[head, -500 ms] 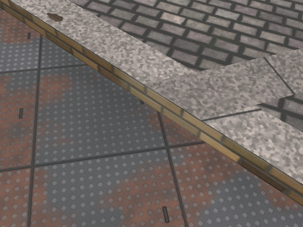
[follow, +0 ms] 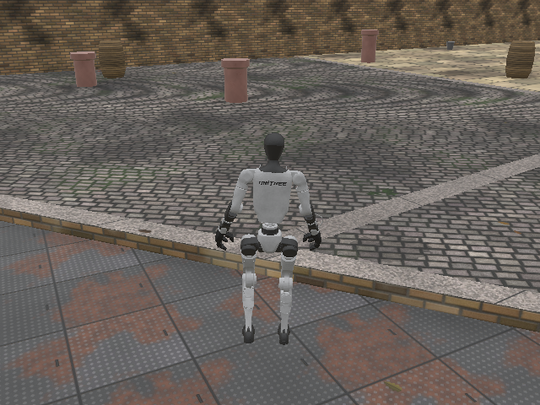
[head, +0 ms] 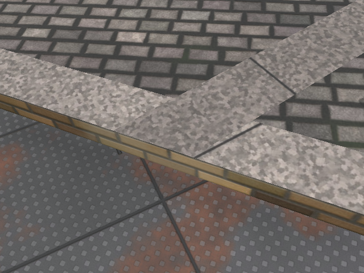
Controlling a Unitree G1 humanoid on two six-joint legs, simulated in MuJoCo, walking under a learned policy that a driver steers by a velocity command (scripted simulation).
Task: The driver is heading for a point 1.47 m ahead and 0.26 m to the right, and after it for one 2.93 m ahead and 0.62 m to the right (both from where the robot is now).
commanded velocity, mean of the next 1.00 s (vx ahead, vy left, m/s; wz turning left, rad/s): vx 0.21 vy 0.00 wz -0.35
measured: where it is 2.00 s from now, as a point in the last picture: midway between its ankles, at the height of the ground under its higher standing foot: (276, 182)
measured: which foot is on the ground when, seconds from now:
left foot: up 0.00-0.34, down 0.36-0.74, up 0.76-1.00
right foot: down 0.00-0.36, up 0.38-0.70, down 0.72-1.00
